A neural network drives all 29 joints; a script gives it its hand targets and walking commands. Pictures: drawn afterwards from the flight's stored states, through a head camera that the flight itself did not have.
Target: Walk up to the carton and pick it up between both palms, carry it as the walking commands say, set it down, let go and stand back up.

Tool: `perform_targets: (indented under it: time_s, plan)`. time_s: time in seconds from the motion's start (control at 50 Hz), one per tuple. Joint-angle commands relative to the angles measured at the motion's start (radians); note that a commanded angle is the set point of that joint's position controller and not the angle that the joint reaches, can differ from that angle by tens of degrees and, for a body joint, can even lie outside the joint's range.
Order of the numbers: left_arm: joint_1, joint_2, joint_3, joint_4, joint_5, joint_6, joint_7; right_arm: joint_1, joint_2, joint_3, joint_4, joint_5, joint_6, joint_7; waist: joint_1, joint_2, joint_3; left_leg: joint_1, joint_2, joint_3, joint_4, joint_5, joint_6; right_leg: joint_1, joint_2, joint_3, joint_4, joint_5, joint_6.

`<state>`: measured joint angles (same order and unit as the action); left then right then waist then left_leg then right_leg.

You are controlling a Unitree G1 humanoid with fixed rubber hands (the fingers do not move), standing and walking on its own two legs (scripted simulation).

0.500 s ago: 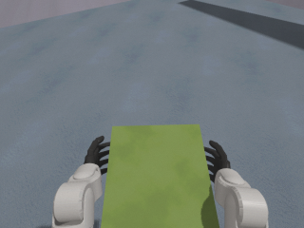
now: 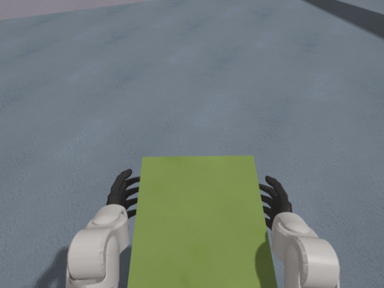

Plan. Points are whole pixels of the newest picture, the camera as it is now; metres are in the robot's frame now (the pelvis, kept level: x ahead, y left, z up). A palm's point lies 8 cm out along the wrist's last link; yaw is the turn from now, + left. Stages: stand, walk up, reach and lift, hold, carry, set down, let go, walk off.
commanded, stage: carry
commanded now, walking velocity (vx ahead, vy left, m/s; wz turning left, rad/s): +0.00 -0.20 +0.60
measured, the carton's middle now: (198, 232) +0.25 +0.00 +0.01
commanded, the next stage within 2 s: none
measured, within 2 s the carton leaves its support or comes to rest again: neither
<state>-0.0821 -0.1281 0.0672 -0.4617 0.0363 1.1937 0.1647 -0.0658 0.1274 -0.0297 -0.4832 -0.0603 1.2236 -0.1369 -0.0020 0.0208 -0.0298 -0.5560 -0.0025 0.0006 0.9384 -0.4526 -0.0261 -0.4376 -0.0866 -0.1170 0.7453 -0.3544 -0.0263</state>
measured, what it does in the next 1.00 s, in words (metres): steps to the right, turning left: left foot, then left foot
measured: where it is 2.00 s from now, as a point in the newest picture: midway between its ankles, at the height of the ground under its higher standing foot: outside the picture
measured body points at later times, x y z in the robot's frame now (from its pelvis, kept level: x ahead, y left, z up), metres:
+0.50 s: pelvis -0.05 -0.07 +0.00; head -0.02 -0.09 +0.45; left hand +0.17 +0.15 +0.08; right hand +0.25 -0.14 +0.06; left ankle -0.06 +0.08 -0.69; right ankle -0.01 -0.15 -0.72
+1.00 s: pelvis -0.09 -0.13 +0.00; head -0.06 -0.13 +0.44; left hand +0.06 +0.13 +0.08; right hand +0.21 -0.12 +0.06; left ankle -0.11 +0.01 -0.72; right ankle -0.02 -0.23 -0.72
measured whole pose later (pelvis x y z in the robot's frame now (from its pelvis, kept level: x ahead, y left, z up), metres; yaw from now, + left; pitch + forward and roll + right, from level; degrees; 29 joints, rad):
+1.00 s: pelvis -0.09 -0.13 +0.00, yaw +30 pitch +3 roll +1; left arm -0.08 -0.13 0.07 -0.48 0.03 1.18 0.16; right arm -0.07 0.13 -0.02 -0.49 -0.06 1.19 -0.14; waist 0.00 0.02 0.01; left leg -0.48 0.00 -0.01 0.71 -0.28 0.00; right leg -0.41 -0.06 -0.06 0.73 -0.39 0.05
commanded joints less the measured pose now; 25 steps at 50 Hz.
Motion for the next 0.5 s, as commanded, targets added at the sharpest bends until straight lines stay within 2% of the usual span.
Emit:
perform_targets:
  time_s: [0.0,0.02,0.04,0.06,0.08,0.1,0.12,0.14,0.16,0.18,0.2,0.22,0.24,0.26,0.28,0.3,0.32,0.34,0.36,0.38,0.4,0.42,0.44,0.46,0.48]
  plan:
    - [-0.383,-0.923,-0.605,-0.184,-0.327,-0.034,-0.157,-0.557,0.913,0.649,-0.289,0.375,-0.059,0.109,0.023,-0.196,-0.34,-0.125,0.044,0.106,0.215,-0.074,-0.008,0.374,-0.315,0.15,-0.294,0.554,-0.132]
    - [-0.385,-0.937,-0.601,-0.181,-0.335,-0.04,-0.161,-0.558,0.922,0.647,-0.286,0.378,-0.062,0.111,0.02,-0.188,-0.359,-0.072,0.05,0.115,0.149,-0.049,-0.009,0.349,-0.288,0.101,-0.261,0.565,-0.114]
    - [-0.375,-0.9,-0.589,-0.182,-0.327,-0.034,-0.158,-0.535,0.899,0.633,-0.25,0.364,-0.049,0.108,0.019,-0.3,-0.327,-0.011,0.039,0.142,0.071,-0.043,-0.019,0.29,-0.258,0.053,-0.261,0.549,-0.09]
    - [-0.373,-0.909,-0.6,-0.164,-0.329,-0.029,-0.156,-0.527,0.902,0.63,-0.231,0.362,-0.047,0.107,0.024,-0.31,-0.316,0.017,0.033,0.159,0.001,-0.057,-0.024,0.288,-0.254,0.039,-0.265,0.485,-0.095]
    - [-0.375,-0.915,-0.613,-0.163,-0.334,-0.028,-0.154,-0.499,0.896,0.616,-0.21,0.354,-0.045,0.104,0.026,-0.283,-0.325,0.039,0.023,0.159,-0.061,-0.05,-0.014,0.291,-0.27,0.052,-0.24,0.482,-0.098]
    - [-0.369,-0.924,-0.632,-0.189,-0.333,-0.035,-0.152,-0.505,0.892,0.618,-0.246,0.367,-0.055,0.11,0.026,-0.254,-0.363,0.07,0.015,0.157,-0.123,-0.052,-0.008,0.32,-0.274,0.049,-0.205,0.567,-0.103]
    - [-0.4,-0.923,-0.656,-0.216,-0.34,-0.039,-0.148,-0.469,0.89,0.598,-0.227,0.364,-0.056,0.118,0.013,-0.204,-0.429,0.16,0.013,0.144,-0.255,0.019,0.004,0.315,-0.279,0.03,-0.131,0.514,-0.072]
    - [-0.404,-0.943,-0.659,-0.2,-0.347,-0.036,-0.147,-0.486,0.894,0.594,-0.246,0.367,-0.065,0.118,-0.007,-0.148,-0.425,0.273,0.025,0.132,-0.443,0.164,0.007,0.252,-0.25,-0.019,-0.064,0.402,-0.025]
    - [-0.424,-0.927,-0.679,-0.238,-0.35,-0.042,-0.146,-0.454,0.904,0.587,-0.23,0.355,-0.067,0.119,-0.02,-0.018,-0.412,0.422,0.133,-0.058,-0.5,0.276,0.04,0.077,-0.224,-0.045,0.029,0.256,0.05]
    - [-0.43,-0.926,-0.691,-0.246,-0.343,-0.039,-0.144,-0.444,0.887,0.576,-0.203,0.34,-0.069,0.12,-0.002,0.278,-0.351,0.496,0.405,-0.483,-0.538,0.65,0.147,-0.17,-0.083,-0.095,0.185,-0.152,0.128]
    - [-0.492,-0.933,-0.7,-0.254,-0.351,-0.039,-0.148,-0.516,0.895,0.59,-0.237,0.361,-0.074,0.124,-0.002,0.302,-0.341,0.495,0.432,-0.643,-0.542,0.818,0.232,-0.249,0.019,0.036,0.324,-0.308,0.138]
    - [-0.505,-0.948,-0.727,-0.258,-0.365,-0.037,-0.153,-0.472,0.914,0.577,-0.214,0.343,-0.071,0.127,0.003,0.212,-0.353,0.456,0.402,-0.555,-0.549,0.667,0.217,-0.217,-0.004,0.091,0.392,-0.262,0.131]
    - [-0.436,-0.959,-0.707,-0.199,-0.354,-0.035,-0.156,-0.447,0.928,0.587,-0.188,0.338,-0.067,0.126,-0.001,0.142,-0.361,0.462,0.37,-0.488,-0.522,0.628,0.211,-0.241,-0.008,0.117,0.39,-0.204,0.117]
    - [-0.47,-0.97,-0.725,-0.236,-0.371,-0.046,-0.163,-0.462,0.93,0.593,-0.222,0.342,-0.08,0.131,-0.008,0.152,-0.344,0.447,0.314,-0.418,-0.5,0.636,0.192,-0.209,0.001,0.11,0.329,-0.186,0.117]
    - [-0.502,-0.986,-0.724,-0.242,-0.379,-0.048,-0.161,-0.492,0.947,0.595,-0.222,0.354,-0.082,0.134,-0.01,0.156,-0.331,0.406,0.278,-0.389,-0.509,0.651,0.192,-0.18,0.025,0.075,0.284,-0.181,0.11]
    - [-0.532,-0.957,-0.73,-0.287,-0.387,-0.058,-0.159,-0.469,0.939,0.584,-0.209,0.349,-0.085,0.133,-0.011,0.175,-0.329,0.378,0.275,-0.368,-0.501,0.672,0.184,-0.122,0.035,0.061,0.235,-0.175,0.104]
    - [-0.483,-0.958,-0.714,-0.253,-0.375,-0.051,-0.159,-0.483,0.93,0.598,-0.235,0.344,-0.087,0.123,-0.011,0.196,-0.334,0.33,0.255,-0.347,-0.476,0.712,0.195,-0.047,0.049,0.051,0.152,-0.175,0.109]
    - [-0.454,-0.944,-0.704,-0.244,-0.378,-0.05,-0.162,-0.496,0.905,0.603,-0.268,0.346,-0.09,0.118,-0.008,0.202,-0.376,0.325,0.24,-0.333,-0.442,0.711,0.173,0.014,0.052,0.067,0.059,-0.153,0.104]
    - [-0.425,-0.949,-0.697,-0.251,-0.377,-0.054,-0.164,-0.499,0.903,0.618,-0.292,0.352,-0.092,0.117,-0.002,0.204,-0.411,0.301,0.215,-0.317,-0.408,0.747,0.152,0.12,0.072,0.045,-0.081,-0.11,0.097]
    - [-0.449,-0.968,-0.683,-0.244,-0.381,-0.048,-0.165,-0.522,0.925,0.618,-0.28,0.35,-0.086,0.111,0.004,0.168,-0.414,0.221,0.193,-0.273,-0.4,0.608,0.136,0.234,0.078,-0.014,-0.205,-0.007,0.098]
    - [-0.435,-0.953,-0.678,-0.257,-0.376,-0.042,-0.165,-0.46,0.92,0.618,-0.253,0.344,-0.077,0.109,0.004,0.151,-0.414,0.107,0.125,-0.206,-0.315,0.465,0.105,0.379,0.002,0.045,-0.305,0.037,0.073]
    - [-0.463,-0.93,-0.65,-0.25,-0.359,-0.052,-0.164,-0.531,0.926,0.653,-0.304,0.365,-0.074,0.111,0.011,-0.26,-0.404,-0.104,-0.031,0.003,-0.085,0.076,0.034,0.508,-0.264,0.271,-0.38,0.346,-0.019]
    - [-0.42,-0.91,-0.629,-0.204,-0.355,-0.045,-0.161,-0.569,0.894,0.664,-0.313,0.372,-0.064,0.108,0.012,-0.412,-0.425,-0.145,-0.027,0.082,0.165,-0.173,0.001,0.452,-0.408,0.358,-0.343,0.542,-0.113]
    - [-0.469,-0.895,-0.631,-0.247,-0.359,-0.053,-0.154,-0.593,0.896,0.652,-0.288,0.383,-0.065,0.111,0.017,-0.327,-0.358,-0.148,0.023,0.092,0.222,-0.18,-0.021,0.382,-0.401,0.301,-0.322,0.641,-0.151]
    - [-0.393,-0.913,-0.616,-0.198,-0.346,-0.045,-0.156,-0.55,0.9,0.65,-0.279,0.378,-0.062,0.114,0.023,-0.217,-0.371,-0.138,0.03,0.088,0.232,-0.141,-0.018,0.403,-0.358,0.239,-0.286,0.714,-0.148]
